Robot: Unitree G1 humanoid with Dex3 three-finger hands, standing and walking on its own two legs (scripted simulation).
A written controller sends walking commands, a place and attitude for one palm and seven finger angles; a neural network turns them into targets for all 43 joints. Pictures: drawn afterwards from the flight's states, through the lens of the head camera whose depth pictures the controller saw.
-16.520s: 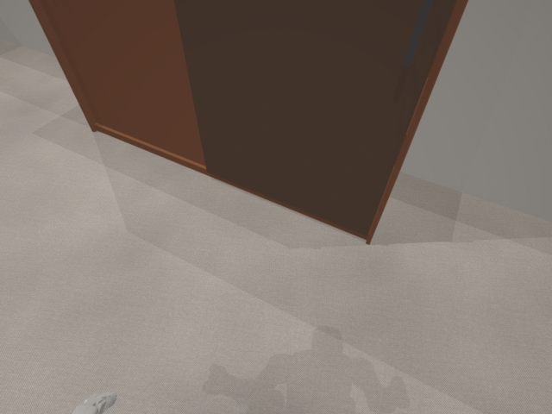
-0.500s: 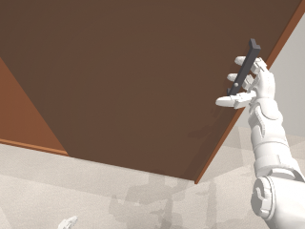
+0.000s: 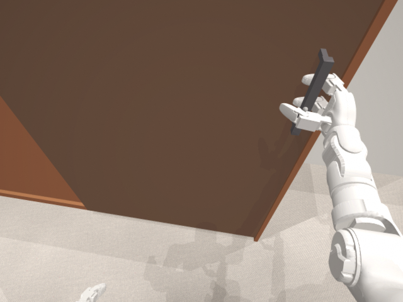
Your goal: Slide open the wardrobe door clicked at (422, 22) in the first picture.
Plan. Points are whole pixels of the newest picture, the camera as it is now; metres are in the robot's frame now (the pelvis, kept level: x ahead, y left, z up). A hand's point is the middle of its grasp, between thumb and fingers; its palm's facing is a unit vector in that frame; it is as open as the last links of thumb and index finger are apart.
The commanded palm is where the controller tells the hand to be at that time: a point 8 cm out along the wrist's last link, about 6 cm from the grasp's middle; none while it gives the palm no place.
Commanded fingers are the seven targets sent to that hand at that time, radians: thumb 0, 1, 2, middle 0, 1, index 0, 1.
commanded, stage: grip the handle and tug to test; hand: right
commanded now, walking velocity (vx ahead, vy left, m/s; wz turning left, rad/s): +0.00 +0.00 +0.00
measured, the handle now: (307, 95) +0.50 -0.17 +0.16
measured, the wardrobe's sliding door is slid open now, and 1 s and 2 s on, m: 0.00 0.00 0.01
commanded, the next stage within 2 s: tug the door sideways, standing still in 0.98 s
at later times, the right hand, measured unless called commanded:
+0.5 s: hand (296, 109) +0.46 -0.14 +0.16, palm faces +0.07 +1.00 +0.01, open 5.0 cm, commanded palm +0.43 -0.19 +0.16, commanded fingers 0.00 -0.90 -0.90 0.45 1.40 0.45 1.40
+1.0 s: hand (298, 112) +0.45 -0.14 +0.16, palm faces +0.07 +1.00 +0.01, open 5.6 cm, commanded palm +0.40 -0.19 +0.16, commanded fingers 0.00 -0.90 -0.90 0.45 1.40 0.45 1.40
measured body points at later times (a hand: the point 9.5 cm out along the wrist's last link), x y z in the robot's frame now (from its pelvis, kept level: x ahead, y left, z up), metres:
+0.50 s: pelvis +0.00 +0.01 +0.00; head +0.03 +0.02 +0.45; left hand +0.08 +0.26 -0.12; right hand +0.45 -0.19 +0.16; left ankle +0.03 +0.13 -0.73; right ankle -0.02 -0.12 -0.73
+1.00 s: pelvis +0.03 +0.01 +0.01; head +0.04 +0.02 +0.46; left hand +0.13 +0.26 -0.10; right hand +0.44 -0.19 +0.16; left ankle +0.03 +0.13 -0.73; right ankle -0.02 -0.12 -0.73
